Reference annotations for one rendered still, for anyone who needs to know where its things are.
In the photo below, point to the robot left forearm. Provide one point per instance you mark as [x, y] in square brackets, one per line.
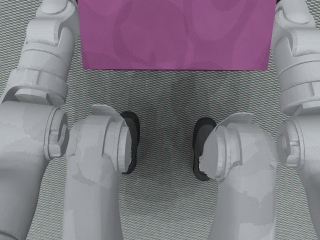
[46, 56]

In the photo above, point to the carton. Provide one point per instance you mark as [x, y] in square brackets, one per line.
[176, 35]

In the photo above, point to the robot right forearm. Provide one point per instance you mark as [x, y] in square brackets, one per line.
[295, 45]

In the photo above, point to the robot left upper arm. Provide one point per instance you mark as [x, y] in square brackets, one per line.
[30, 136]

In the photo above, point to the right robot shin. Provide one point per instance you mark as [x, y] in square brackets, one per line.
[244, 118]

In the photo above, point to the robot right upper arm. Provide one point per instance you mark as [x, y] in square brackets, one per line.
[298, 147]

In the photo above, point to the right robot foot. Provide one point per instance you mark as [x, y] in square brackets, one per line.
[202, 130]

